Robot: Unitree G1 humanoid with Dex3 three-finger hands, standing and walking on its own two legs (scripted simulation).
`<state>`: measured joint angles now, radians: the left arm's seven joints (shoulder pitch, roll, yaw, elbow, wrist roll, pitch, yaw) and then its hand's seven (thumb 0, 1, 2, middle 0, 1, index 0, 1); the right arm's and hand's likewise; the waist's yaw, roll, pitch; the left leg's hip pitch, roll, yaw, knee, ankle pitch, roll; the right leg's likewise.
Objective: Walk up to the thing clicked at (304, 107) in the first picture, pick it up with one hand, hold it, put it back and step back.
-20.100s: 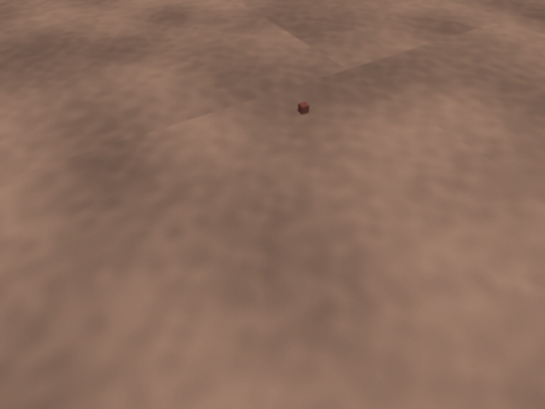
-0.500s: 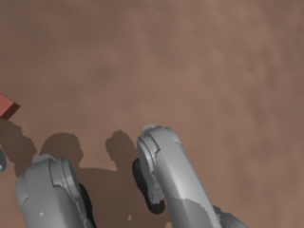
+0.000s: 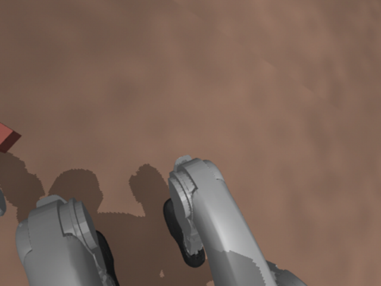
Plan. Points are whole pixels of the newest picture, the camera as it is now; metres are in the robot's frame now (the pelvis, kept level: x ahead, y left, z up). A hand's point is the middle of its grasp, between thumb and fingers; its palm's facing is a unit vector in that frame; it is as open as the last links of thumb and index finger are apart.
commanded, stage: rise first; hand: left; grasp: from above
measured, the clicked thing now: out of the picture +0.48 +0.31 -0.29
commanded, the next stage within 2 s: approach in 0.12 s
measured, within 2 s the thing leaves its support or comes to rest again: neither
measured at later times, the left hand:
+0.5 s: hand out of the picture +0.48 +0.31 -0.18, palm faces -0.24 -0.34 -0.91, open 14.1 cm
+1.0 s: hand out of the picture +0.45 +0.31 -0.20, palm faces -0.34 -0.33 -0.88, open 14.2 cm
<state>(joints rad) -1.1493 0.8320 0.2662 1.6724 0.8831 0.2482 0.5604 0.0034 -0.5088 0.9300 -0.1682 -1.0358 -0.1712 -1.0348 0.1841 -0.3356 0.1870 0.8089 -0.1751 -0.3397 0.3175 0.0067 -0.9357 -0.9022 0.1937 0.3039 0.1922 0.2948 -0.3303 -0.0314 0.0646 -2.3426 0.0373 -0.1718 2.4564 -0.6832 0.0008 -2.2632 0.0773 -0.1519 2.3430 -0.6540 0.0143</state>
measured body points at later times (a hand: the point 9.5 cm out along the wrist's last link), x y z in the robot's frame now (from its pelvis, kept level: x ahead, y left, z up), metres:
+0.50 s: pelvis +0.00 +0.00 +0.00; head +0.27 +0.08 +0.35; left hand +0.49 +0.32 -0.13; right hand +0.01 -0.25 -0.08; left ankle +0.07 +0.13 -0.29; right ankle +0.11 -0.11 -0.29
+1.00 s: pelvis -0.01 +0.00 +0.00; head +0.27 +0.07 +0.35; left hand +0.47 +0.33 -0.15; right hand -0.02 -0.25 -0.08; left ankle +0.07 +0.13 -0.29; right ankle +0.11 -0.11 -0.29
